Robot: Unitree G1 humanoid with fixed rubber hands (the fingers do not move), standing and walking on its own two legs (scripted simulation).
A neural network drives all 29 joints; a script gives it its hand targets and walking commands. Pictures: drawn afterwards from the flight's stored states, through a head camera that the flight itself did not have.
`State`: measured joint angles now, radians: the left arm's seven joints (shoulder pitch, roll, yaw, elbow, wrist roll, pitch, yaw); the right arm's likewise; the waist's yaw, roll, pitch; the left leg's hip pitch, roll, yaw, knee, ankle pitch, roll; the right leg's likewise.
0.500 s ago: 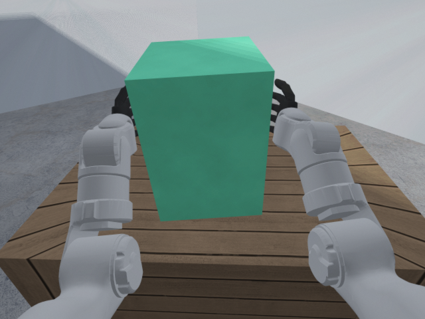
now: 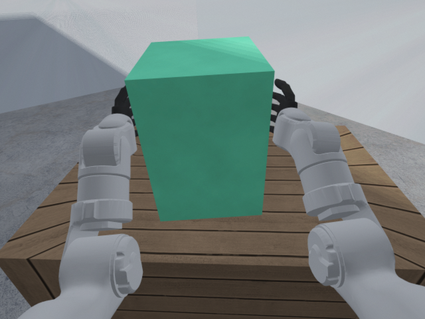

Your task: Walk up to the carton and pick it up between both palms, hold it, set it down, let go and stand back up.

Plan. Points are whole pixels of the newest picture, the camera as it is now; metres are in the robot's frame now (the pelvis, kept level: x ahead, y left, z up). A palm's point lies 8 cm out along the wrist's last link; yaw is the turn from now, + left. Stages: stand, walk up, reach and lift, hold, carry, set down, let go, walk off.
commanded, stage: hold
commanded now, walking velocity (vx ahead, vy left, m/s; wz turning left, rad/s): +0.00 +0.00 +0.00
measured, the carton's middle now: (205, 126) +0.40 +0.03 +0.26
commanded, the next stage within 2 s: set down in 0.62 s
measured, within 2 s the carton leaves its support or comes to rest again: neither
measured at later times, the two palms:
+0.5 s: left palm (123, 124) +0.35 +0.17 +0.29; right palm (284, 119) +0.37 -0.11 +0.28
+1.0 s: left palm (124, 115) +0.37 +0.17 +0.29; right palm (281, 110) +0.39 -0.11 +0.29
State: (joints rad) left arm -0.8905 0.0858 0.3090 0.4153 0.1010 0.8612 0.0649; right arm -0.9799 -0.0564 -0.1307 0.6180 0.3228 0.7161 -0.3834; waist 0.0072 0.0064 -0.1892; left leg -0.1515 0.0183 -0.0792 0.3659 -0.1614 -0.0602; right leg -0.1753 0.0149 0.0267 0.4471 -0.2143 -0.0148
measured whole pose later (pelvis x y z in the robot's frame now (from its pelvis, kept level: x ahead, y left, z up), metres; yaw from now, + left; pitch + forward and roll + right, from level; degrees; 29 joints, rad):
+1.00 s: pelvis +0.00 +0.00 +0.00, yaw +0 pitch -4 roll +1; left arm -1.00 0.09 0.41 0.65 0.20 0.65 0.04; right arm -1.14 -0.06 -0.18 0.96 0.14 0.47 -0.25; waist 0.00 0.00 -0.16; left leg -0.14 0.02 -0.08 0.37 -0.16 -0.06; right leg -0.17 0.01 0.03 0.45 -0.22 -0.01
